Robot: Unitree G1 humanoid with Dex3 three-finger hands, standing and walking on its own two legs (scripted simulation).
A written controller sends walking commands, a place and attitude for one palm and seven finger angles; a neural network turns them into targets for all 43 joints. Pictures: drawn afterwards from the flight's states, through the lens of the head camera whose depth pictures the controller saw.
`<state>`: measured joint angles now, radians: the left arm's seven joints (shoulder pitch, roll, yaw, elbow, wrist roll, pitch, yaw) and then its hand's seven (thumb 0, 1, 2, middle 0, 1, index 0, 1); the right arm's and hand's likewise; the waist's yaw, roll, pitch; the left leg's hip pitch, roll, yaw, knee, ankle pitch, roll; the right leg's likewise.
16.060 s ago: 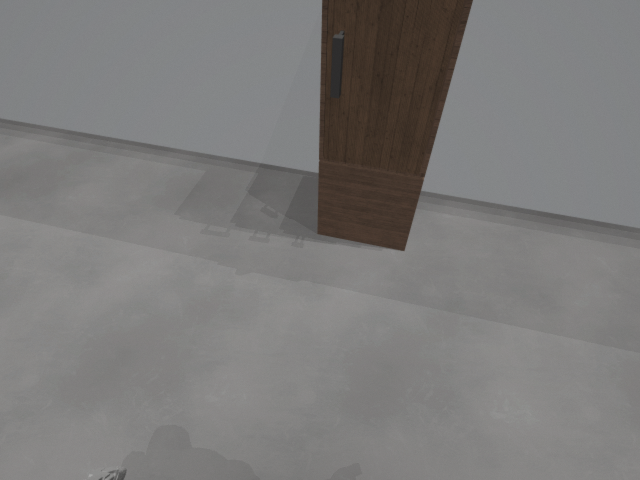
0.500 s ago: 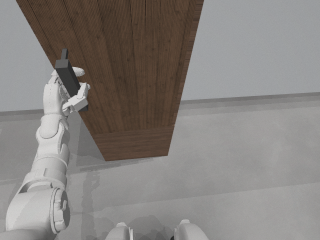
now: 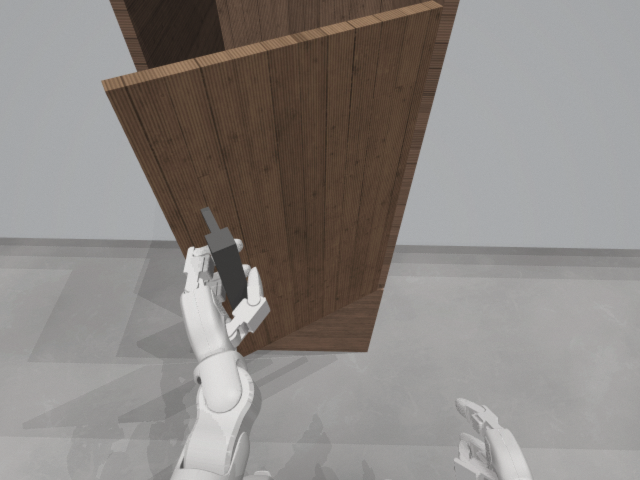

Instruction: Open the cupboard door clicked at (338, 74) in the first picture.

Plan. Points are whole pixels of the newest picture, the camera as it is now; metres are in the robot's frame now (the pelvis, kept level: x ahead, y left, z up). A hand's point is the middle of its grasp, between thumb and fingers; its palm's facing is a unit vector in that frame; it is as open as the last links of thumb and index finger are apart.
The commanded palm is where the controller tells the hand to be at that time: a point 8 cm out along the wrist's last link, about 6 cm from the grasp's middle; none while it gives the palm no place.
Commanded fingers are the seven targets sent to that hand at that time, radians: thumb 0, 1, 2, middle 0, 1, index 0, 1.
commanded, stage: pull the door open along its arc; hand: left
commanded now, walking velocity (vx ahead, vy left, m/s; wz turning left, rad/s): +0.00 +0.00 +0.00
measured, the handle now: (227, 267) +0.36 +0.14 +0.06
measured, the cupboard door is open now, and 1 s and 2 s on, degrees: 30 46 47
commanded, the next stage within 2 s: open thumb and fingers to let go in 0.40 s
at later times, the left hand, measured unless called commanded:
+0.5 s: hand (307, 353) +0.25 +0.03 +0.07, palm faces +0.28 -0.96 -0.04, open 6.9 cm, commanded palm +0.21 +0.08 +0.06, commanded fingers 0.00 0.83 0.87 -0.40 -1.34 -0.40 -1.34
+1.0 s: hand (293, 351) +0.25 +0.05 +0.06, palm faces +0.39 -0.92 -0.02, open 12.3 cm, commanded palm +0.21 +0.08 +0.06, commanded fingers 0.00 -0.50 0.30 -0.27 -1.00 -0.27 -1.00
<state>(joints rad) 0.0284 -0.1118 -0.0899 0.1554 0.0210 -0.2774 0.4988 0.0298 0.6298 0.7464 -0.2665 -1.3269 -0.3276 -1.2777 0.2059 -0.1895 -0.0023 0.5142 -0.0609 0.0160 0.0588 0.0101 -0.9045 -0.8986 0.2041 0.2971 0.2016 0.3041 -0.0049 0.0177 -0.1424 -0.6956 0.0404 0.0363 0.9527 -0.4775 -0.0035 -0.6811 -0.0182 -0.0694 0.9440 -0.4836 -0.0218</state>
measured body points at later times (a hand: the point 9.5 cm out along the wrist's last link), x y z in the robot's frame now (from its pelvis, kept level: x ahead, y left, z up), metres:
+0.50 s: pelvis +0.01 -0.04 +0.00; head +0.02 -0.06 +0.45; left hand +0.23 +0.08 +0.07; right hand +0.20 -0.25 -0.08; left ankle -0.01 +0.12 -0.68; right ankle -0.01 -0.11 -0.68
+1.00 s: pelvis -0.02 -0.04 +0.00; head +0.01 -0.06 +0.44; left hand +0.23 +0.10 +0.06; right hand +0.16 -0.25 -0.10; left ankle -0.01 +0.12 -0.68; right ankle -0.01 -0.11 -0.68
